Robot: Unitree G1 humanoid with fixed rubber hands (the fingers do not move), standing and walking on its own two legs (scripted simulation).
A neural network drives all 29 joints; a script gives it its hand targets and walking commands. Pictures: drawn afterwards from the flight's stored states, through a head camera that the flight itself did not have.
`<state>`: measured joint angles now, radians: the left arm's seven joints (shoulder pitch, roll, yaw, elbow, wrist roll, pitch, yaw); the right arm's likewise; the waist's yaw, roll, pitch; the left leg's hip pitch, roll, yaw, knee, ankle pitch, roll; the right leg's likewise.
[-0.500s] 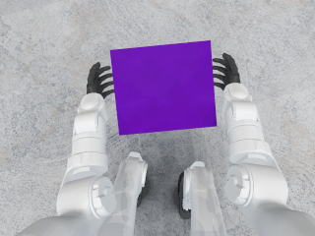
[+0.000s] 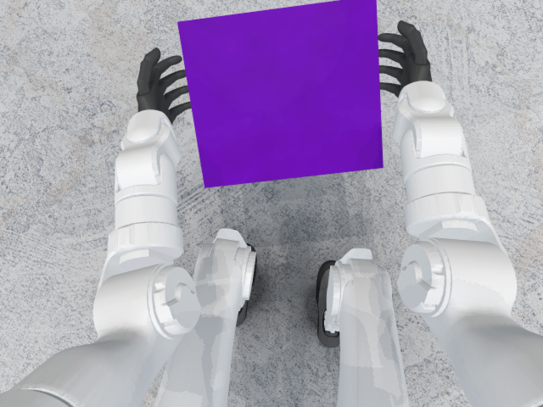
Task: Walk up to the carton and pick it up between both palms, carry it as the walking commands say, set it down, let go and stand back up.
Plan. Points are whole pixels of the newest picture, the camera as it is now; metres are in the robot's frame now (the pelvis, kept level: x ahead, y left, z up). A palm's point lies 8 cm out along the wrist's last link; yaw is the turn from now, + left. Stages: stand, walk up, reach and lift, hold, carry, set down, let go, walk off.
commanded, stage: set down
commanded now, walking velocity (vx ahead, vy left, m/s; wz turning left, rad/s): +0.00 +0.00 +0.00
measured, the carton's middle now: (283, 103) +0.52 +0.05 -0.19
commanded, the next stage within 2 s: none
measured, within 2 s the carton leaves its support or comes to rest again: neither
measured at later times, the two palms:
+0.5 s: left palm (178, 118) +0.48 +0.21 -0.18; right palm (389, 93) +0.55 -0.12 -0.19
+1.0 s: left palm (186, 113) +0.51 +0.23 -0.25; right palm (371, 101) +0.57 -0.11 -0.27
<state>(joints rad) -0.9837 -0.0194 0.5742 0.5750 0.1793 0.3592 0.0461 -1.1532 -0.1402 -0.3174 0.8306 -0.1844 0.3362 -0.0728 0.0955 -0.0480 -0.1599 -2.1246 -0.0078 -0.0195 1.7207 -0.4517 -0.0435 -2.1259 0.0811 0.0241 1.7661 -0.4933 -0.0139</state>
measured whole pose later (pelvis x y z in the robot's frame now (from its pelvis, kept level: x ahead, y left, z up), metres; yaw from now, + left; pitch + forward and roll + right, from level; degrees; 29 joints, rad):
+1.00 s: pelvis +0.00 +0.00 -0.10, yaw +2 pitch +44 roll +3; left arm -1.28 0.17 0.46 0.80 0.00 0.25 0.07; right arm -1.46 -0.34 -0.09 1.07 0.02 0.23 -0.08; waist 0.11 0.00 0.20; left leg -2.33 -0.04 -0.01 2.09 -0.53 -0.05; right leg -2.32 0.07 0.02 2.15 -0.60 -0.01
